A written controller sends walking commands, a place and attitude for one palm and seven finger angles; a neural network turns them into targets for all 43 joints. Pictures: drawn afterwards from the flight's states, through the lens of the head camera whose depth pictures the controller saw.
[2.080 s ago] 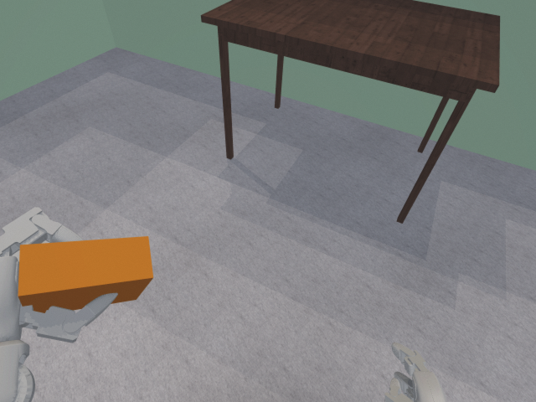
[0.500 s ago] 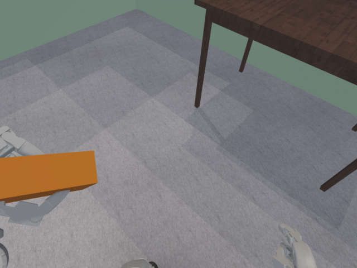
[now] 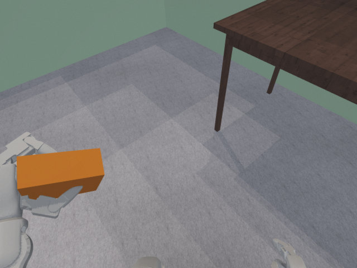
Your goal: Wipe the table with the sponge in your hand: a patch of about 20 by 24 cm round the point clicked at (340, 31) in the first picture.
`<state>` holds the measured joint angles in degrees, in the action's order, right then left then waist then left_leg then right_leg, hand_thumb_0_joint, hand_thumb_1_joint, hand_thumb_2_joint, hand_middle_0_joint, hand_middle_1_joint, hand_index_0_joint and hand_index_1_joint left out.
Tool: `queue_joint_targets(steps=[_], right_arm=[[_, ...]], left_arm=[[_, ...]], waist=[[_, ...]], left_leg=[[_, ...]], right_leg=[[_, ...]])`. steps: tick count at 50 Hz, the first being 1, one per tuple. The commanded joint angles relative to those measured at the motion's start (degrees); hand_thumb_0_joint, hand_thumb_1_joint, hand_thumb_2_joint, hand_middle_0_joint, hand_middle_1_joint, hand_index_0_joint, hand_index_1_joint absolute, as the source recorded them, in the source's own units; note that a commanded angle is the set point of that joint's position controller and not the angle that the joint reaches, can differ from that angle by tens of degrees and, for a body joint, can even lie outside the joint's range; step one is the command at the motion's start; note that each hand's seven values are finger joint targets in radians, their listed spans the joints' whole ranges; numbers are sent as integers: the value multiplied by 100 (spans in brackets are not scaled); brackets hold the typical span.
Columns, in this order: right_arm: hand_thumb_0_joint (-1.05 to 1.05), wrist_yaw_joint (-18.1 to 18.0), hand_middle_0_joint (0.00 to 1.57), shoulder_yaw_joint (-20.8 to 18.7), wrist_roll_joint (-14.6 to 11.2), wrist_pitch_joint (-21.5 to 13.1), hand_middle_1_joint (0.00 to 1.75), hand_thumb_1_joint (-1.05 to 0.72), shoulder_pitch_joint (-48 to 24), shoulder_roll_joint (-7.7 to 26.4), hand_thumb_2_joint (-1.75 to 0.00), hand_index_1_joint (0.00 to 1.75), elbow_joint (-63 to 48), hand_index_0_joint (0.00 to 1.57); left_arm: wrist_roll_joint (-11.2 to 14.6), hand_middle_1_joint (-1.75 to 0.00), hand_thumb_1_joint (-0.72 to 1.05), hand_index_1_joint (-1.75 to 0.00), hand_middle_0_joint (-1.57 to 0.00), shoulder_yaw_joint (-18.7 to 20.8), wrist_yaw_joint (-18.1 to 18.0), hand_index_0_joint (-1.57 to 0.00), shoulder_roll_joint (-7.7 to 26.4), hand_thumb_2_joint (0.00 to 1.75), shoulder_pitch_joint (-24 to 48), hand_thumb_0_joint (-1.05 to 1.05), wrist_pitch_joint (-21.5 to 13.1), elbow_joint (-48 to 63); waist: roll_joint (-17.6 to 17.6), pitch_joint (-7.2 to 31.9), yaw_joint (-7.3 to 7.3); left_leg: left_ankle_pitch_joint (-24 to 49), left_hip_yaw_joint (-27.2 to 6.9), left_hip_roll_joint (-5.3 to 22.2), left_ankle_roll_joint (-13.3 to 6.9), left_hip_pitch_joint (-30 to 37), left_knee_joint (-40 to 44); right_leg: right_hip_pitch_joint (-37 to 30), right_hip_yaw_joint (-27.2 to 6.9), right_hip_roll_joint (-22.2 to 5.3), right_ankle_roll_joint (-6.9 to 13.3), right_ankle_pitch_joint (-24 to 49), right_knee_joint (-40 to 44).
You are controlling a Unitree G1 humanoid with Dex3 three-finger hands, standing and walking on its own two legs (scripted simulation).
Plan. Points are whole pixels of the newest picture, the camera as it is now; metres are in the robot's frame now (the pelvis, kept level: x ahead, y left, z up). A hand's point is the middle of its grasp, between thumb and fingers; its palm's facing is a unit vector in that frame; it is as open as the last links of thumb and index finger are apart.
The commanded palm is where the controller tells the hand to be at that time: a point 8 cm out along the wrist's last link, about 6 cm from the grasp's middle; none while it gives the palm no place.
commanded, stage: walk to a spot facing it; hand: left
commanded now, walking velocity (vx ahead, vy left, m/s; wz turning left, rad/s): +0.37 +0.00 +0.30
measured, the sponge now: (74, 174) +0.24 +0.21 +0.15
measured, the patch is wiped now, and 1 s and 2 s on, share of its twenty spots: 0.00 0.00 0.00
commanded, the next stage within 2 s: turn to face it in 0.82 s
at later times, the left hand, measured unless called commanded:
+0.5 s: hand (57, 106) +0.35 +0.27 +0.20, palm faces +0.48 -0.79 -0.39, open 9.0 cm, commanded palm +0.29 +0.31 +0.19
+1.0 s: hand (72, 81) +0.43 +0.27 +0.20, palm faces +0.57 -0.67 -0.48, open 9.0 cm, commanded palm +0.36 +0.31 +0.19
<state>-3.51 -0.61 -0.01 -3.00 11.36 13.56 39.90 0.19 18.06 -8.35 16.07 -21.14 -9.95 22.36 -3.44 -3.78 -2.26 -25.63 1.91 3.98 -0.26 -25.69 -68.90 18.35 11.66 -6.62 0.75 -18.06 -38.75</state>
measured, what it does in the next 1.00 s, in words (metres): walks ahead, turning left: left foot, then right foot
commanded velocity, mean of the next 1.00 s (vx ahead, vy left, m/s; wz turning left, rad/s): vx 0.23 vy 0.00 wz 0.27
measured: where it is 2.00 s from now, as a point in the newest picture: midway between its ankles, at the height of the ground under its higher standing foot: (195, 259)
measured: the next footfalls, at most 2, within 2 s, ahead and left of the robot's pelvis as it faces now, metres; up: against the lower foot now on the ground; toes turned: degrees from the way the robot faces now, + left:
left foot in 0.26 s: +0.19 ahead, +0.14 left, +0.00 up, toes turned +14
right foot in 0.66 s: +0.35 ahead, -0.11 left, +0.00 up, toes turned -2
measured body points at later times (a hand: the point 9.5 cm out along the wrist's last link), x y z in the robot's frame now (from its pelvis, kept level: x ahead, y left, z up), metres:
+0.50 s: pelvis +0.16 +0.02 +0.02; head +0.19 +0.03 +0.47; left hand +0.32 +0.31 +0.22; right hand +0.34 -0.15 -0.07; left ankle +0.15 +0.13 -0.72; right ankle +0.20 -0.12 -0.66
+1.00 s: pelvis +0.28 +0.00 +0.01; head +0.34 +0.02 +0.46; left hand +0.40 +0.31 +0.23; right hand +0.53 -0.22 -0.06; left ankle +0.30 +0.14 -0.69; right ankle +0.31 -0.11 -0.72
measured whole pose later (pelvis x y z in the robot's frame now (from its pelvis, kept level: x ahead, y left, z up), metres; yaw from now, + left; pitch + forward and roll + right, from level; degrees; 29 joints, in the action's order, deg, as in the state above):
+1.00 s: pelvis +0.28 +0.00 +0.01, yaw +17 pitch +1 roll +1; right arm -4.1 -3.8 0.6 -1.4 9.7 16.0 31.9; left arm 1.6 23.3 -10.1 24.0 -30.5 -12.0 38.7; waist 2.6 -7.3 0.6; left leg -19.9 8.0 5.7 2.2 -27.1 -45.0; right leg 13.8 16.5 -9.3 0.0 -17.8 -32.2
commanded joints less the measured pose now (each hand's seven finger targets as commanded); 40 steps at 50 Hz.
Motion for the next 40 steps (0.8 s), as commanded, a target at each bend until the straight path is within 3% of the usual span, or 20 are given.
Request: queue_joint_targets(steps=[1,4,8,10,12,13,14,15,16,17,21,27,31,32,33,34,35,36,38,40], right_arm=[[0,-19,20,-161,-27,-184,30,-90,-720,383,-90,30,-1090,20],[0,10,20,-232,-15,-163,30,-90,-614,348,-90,30,-1290,20],[0,35,20,-259,4,-126,30,-90,-451,208,-90,30,-1552,20],[0,-2,20,-297,3,-95,30,-90,-267,222,-90,30,-1556,20],[0,-82,20,-393,-33,-84,30,-90,-67,339,-90,30,-1605,20],[0,-112,20,-454,-41,-85,30,-90,-48,486,-90,30,-1622,20],[0,-82,20,-465,-41,-112,30,-90,-165,592,-90,30,-1645,20],[0,-7,20,-350,-35,-169,30,-90,-181,490,-90,30,-1645,20],[0,-9,20,-282,39,-237,30,-90,-318,468,-90,30,-1531,20],[0,18,20,-316,-20,-262,30,-90,-360,442,-90,30,-1446,20],[0,94,20,-318,-97,-434,30,-90,-291,407,-90,30,-1381,20],[0,43,20,-211,-14,-536,30,-90,-278,305,-90,30,-1251,20],[0,-90,20,-207,-66,-362,30,-90,-317,286,-90,30,-1140,20],[0,-87,20,-196,-101,-319,30,-90,-299,203,-90,30,-1130,20],[0,-76,20,-159,-81,-270,30,-90,-365,82,-90,30,-1236,20],[0,-73,20,-160,-47,-300,30,-90,-613,263,-90,30,-1287,20],[0,-52,20,-120,35,-301,30,-90,-577,229,-90,30,-1217,20],[0,-11,20,-190,-9,-277,30,-90,-608,319,-90,30,-1153,20],[0,11,20,-163,1,-170,30,-90,-770,325,-90,30,-1149,20],[0,17,20,-173,6,-108,30,-90,-792,340,-90,30,-1228,20]], left_arm=[[1,-160,10,-160,-120,1045,-95,-120,1831,130,483,0,-604,2174],[51,-160,10,-160,-120,1203,-177,-120,1781,130,13,0,-632,2452],[172,-160,10,-160,-120,1327,-317,-120,1544,130,-918,0,-590,2261],[206,-160,10,-160,-120,1259,-365,-120,1416,130,-857,0,-560,2112],[215,-160,10,-160,-120,1046,-354,-120,1273,130,-643,0,-563,2136],[186,-160,10,-160,-120,1046,-351,-120,1311,130,-473,0,-625,2206],[213,-160,10,-160,-120,1015,-331,-120,1279,130,-397,0,-693,2287],[100,-160,10,-160,-120,1071,-320,-120,1542,130,-200,0,-715,2062],[95,-160,10,-160,-120,1182,-233,-120,1853,130,78,0,-678,2061],[76,-160,10,-160,-120,1037,-170,-120,1682,130,285,0,-662,2203],[141,-160,10,-160,-120,910,-143,-120,1454,130,-272,0,-630,2998],[185,-160,10,-160,-120,971,-114,-120,1319,130,-552,0,-549,2131],[149,-160,10,-160,-120,898,-59,-120,1238,130,-198,0,-362,1137],[97,-160,10,-160,-120,853,-54,-120,1333,130,0,0,-320,1140],[37,-160,10,-160,-120,1011,-75,-120,1599,130,4,0,-258,979],[103,-160,10,-160,-120,1104,-97,-120,1729,130,155,0,-234,1044],[64,-160,10,-160,-120,1044,-97,-120,1647,130,354,0,-306,1175],[94,-160,10,-160,-120,924,-59,-120,1627,130,453,0,-344,1325],[58,-160,10,-160,-120,949,-44,-120,1597,130,-43,0,-455,1566],[48,-160,10,-160,-120,1034,-97,-120,1675,130,-56,0,-511,2065]], waist=[[1014,479,172],[1020,648,165],[1033,893,2],[1051,995,98],[524,1311,323],[-461,1475,416],[-1718,1464,325],[-1303,1270,323],[-1178,1172,334],[-745,956,357],[-1080,1046,172],[-1036,795,220],[-151,868,128],[717,1033,119],[2444,1091,68],[2311,976,-6],[1606,820,87],[1587,745,164],[1159,493,138],[1079,604,192]], left_leg=[[408,-213,322,135,-1292,-484],[497,102,417,100,-605,1280],[705,854,68,75,-202,2922],[1097,1118,-129,97,313,3530],[1587,1104,-245,-12,1678,4225],[1660,18,321,-356,2515,4445],[3010,-2334,1793,-1143,3222,4731],[3375,-3139,2239,-1586,3163,4945],[3018,-3254,2278,-1622,2891,4961],[2828,-2888,2168,-1622,2718,4941],[2649,-933,1317,-1045,2350,4928],[2440,-281,1196,-799,1541,5114],[1583,109,803,-537,939,3685],[1111,299,455,-395,474,2306],[-562,538,-338,-113,-1061,455],[-802,-229,-308,-45,-1430,-595],[-421,-447,-25,17,-1392,-872],[-140,-455,39,74,-1450,-1095],[275,-338,180,220,-1368,-1197],[354,-153,234,303,-1162,-687]], right_leg=[[-976,-1852,-1726,776,-79,2476],[-1048,-975,-1552,720,950,2234],[-1666,-698,-1344,718,1886,1778],[-1579,-554,-1199,568,1763,1449],[-1079,-56,-773,185,1992,-106],[-200,108,-422,-75,1290,-1324],[1323,-139,282,-310,-1486,-2669],[1953,-766,335,-217,-1921,-3389],[2141,-1079,84,-223,-1649,-3728],[2368,-1164,-110,-245,-1506,-3730],[1915,-752,-94,-322,-653,-2343],[460,-95,219,-402,131,-337],[-1109,123,446,-351,516,1008],[-1599,-708,-210,-107,236,1514],[-2321,-3075,-1678,522,461,2071],[-2021,-3831,-2356,774,417,2454],[-1650,-3442,-2347,844,23,2481],[-1527,-3288,-2211,766,-165,2448],[-1094,-1967,-1803,610,837,2238],[-1078,-1095,-1672,560,1761,2102]])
